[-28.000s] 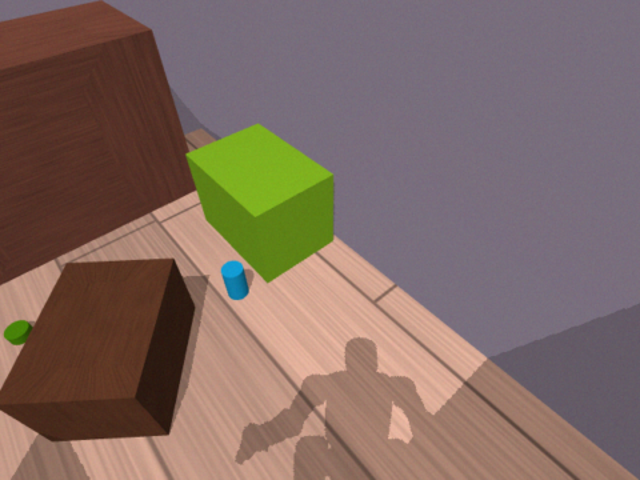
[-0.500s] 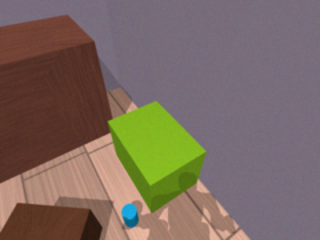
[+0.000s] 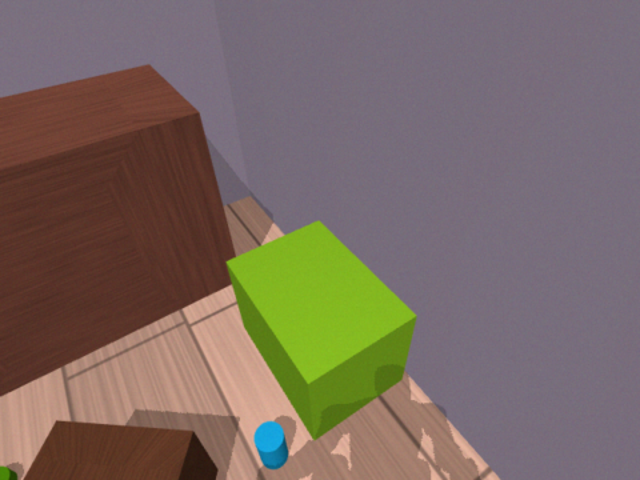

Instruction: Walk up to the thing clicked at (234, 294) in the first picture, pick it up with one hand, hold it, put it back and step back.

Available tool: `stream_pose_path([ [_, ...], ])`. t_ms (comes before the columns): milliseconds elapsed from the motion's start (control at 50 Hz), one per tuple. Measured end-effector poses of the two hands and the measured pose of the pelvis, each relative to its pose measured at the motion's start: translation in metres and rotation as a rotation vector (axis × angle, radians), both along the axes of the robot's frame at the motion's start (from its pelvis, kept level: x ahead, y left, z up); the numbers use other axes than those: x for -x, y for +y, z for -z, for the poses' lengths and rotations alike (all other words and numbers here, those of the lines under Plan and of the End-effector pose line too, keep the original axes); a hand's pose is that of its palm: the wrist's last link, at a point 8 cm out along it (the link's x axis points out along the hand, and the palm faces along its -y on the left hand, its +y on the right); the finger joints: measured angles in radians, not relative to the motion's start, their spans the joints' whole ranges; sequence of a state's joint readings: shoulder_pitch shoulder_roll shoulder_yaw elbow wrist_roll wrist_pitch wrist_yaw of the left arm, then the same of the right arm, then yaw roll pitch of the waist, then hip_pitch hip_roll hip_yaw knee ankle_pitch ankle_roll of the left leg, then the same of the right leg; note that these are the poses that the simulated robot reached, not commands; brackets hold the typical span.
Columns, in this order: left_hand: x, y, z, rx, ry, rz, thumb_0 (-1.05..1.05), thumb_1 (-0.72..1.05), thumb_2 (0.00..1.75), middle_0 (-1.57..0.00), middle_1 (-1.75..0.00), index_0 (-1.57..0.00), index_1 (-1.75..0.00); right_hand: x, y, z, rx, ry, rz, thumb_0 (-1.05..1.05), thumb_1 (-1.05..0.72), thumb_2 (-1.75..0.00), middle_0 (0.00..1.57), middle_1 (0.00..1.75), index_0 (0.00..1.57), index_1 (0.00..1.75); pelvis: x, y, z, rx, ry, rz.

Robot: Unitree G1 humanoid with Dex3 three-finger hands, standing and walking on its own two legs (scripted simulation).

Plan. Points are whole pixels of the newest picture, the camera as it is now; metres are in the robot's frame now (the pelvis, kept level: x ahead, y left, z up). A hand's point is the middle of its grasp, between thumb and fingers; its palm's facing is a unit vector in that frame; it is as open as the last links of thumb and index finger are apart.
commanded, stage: stand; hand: left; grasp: from above
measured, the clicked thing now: (271, 445) +0.44 +0.21 -0.71
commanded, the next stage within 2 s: step back in 1.68 s
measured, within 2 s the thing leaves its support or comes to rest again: neither
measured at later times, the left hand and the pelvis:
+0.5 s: hand out of the picture +0.06 +0.22 -0.16, palm faces +0.03 -0.95 -0.31, open 7.4 cm; pelvis +0.01 -0.02 +0.00, yaw +0 degrees
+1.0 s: hand out of the picture +0.07 +0.20 -0.16, palm faces +0.02 -0.96 -0.28, open 7.4 cm; pelvis +0.02 -0.02 +0.00, yaw -1 degrees
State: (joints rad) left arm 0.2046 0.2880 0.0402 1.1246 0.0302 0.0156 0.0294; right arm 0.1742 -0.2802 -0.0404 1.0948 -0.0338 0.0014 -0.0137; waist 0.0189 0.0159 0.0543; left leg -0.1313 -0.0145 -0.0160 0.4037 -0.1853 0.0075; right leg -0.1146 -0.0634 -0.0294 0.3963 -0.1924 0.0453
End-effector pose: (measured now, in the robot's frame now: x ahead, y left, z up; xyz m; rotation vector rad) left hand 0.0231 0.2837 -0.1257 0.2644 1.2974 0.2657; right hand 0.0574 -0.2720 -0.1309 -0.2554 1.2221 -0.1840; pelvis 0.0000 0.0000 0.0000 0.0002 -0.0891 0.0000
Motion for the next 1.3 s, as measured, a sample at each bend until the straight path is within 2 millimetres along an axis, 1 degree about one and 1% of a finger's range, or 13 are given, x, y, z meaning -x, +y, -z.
stream_pose_path([
  [180,-0.004,-0.008,-0.002,0.002,-0.001,0.004,0.01,0.90,0.90,-0.20,-0.30,-0.20,-0.31,0.010,-0.015,-0.001,0.011,0.032,0.005,0.01,-0.91,-0.90,0.20,0.30,0.20,0.30,0.001,-0.009,-0.001,0.001,0.002,-0.001],
  [380,-0.020,-0.016,-0.002,0.014,-0.012,0.018,0.01,0.90,0.90,-0.20,-0.30,-0.20,-0.31,0.013,-0.024,-0.002,0.018,0.052,0.009,0.01,-0.91,-0.90,0.20,0.30,0.20,0.30,-0.002,-0.015,-0.002,0.002,0.007,0.001],
  [600,-0.034,-0.025,-0.001,0.034,-0.016,0.026,0.01,0.90,0.90,-0.20,-0.30,-0.20,-0.31,0.006,-0.017,0.000,-0.002,0.060,0.007,0.01,-0.91,-0.90,0.20,0.30,0.20,0.30,-0.010,-0.017,-0.003,0.001,0.017,0.006],
  [860,-0.041,-0.035,0.002,0.055,-0.009,0.032,0.01,0.90,0.90,-0.20,-0.30,-0.20,-0.31,-0.002,-0.009,0.001,-0.022,0.061,0.013,0.01,-0.91,-0.90,0.20,0.30,0.20,0.30,-0.017,-0.017,-0.004,0.001,0.024,0.011],
  [1080,-0.040,-0.033,0.002,0.054,-0.014,0.031,0.01,0.90,0.90,-0.20,-0.30,-0.20,-0.31,0.000,-0.010,0.001,-0.017,0.060,0.016,0.01,-0.91,-0.90,0.20,0.30,0.20,0.30,-0.017,-0.017,-0.004,-0.001,0.024,0.011],
  [1300,-0.038,-0.019,-0.003,0.022,-0.008,0.041,0.01,0.90,0.90,-0.20,-0.30,-0.20,-0.30,0.000,-0.023,-0.003,0.004,0.055,0.015,0.01,-0.91,-0.90,0.20,0.30,0.20,0.30,-0.014,-0.018,-0.004,-0.001,0.028,0.011],
])
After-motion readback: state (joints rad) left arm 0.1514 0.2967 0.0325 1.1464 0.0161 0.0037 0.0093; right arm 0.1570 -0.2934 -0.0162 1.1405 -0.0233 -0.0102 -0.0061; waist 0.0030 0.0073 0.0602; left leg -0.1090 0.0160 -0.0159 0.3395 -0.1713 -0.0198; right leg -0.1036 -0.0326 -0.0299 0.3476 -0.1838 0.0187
